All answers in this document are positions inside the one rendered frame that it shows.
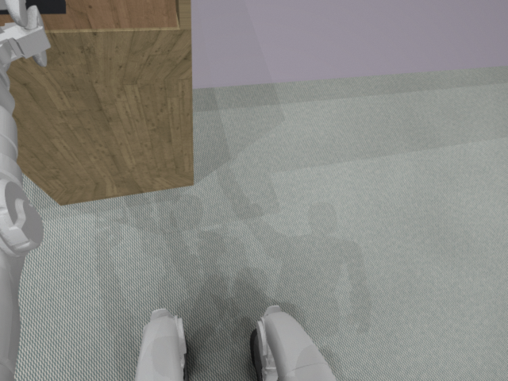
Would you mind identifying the left robot upper arm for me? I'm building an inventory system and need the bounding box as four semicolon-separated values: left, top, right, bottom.
0;179;44;381

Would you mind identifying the right robot foot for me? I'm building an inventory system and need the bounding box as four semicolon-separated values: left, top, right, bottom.
250;329;278;381

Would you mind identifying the robot left forearm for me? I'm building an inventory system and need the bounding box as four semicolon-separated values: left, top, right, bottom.
0;64;23;190

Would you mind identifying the robot left hand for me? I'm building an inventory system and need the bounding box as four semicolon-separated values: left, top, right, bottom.
0;0;51;72

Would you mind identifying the robot right shin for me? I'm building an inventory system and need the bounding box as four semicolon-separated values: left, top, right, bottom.
259;306;281;381

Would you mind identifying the cabinet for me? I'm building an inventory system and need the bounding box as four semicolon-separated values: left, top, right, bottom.
6;0;194;206

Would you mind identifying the drawer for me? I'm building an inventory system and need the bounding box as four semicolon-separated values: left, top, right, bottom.
0;0;177;30

